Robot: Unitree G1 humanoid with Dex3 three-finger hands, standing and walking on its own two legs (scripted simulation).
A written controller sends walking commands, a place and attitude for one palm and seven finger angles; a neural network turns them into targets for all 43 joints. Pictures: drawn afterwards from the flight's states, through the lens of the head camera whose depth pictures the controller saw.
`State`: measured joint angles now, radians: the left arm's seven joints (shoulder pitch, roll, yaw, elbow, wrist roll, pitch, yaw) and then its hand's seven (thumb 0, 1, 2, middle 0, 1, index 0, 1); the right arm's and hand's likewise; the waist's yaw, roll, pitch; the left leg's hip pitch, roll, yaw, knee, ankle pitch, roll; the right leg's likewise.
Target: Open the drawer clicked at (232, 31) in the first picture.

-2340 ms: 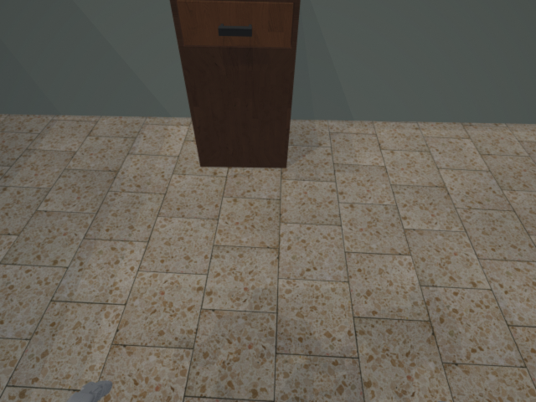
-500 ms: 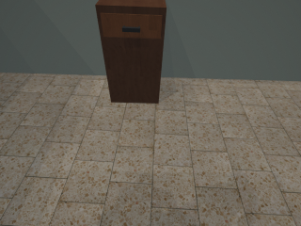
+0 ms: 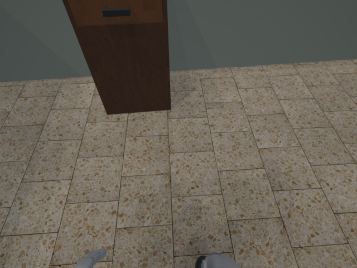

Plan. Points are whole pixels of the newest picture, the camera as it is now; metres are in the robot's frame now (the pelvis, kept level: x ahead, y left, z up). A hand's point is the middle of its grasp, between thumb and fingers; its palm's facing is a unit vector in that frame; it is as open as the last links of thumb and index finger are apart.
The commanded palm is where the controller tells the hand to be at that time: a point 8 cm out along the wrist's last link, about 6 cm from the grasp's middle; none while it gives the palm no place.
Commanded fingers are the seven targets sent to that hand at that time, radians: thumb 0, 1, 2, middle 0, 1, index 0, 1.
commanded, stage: walk to a spot facing it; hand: left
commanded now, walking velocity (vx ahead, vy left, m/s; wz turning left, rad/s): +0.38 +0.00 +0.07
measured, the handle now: (116, 10) +1.18 +0.30 +0.00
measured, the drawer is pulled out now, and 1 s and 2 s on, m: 0.00 0.00 0.00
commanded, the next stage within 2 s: take the last steps up to it in 0.62 s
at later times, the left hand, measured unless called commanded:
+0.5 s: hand out of the picture +0.13 +0.21 -0.17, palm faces +0.16 -0.98 -0.12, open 7.3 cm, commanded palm none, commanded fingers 0.00 0.90 0.90 -0.20 -0.30 -0.20 -0.30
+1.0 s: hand (121, 145) +0.50 +0.20 -0.15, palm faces -0.07 -0.97 -0.23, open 7.3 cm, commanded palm none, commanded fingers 0.00 0.90 0.90 -0.20 -0.30 -0.20 -0.30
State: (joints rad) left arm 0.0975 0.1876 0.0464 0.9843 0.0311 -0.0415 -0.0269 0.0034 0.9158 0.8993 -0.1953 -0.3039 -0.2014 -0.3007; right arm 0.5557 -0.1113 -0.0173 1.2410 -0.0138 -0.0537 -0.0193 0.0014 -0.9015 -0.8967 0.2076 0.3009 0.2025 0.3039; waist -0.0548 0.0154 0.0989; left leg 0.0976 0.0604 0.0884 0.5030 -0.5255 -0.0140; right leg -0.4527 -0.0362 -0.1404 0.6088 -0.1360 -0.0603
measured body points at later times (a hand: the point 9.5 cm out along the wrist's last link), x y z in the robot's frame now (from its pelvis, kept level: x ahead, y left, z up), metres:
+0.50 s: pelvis +0.21 +0.05 +0.01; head +0.23 +0.08 +0.46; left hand +0.12 +0.26 -0.16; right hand +0.34 -0.17 -0.11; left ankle +0.27 +0.13 -0.71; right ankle +0.12 -0.09 -0.67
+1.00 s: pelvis +0.40 +0.03 +0.01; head +0.42 +0.00 +0.45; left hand +0.51 +0.25 -0.13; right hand +0.27 -0.15 -0.15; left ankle +0.27 +0.13 -0.70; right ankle +0.47 -0.06 -0.72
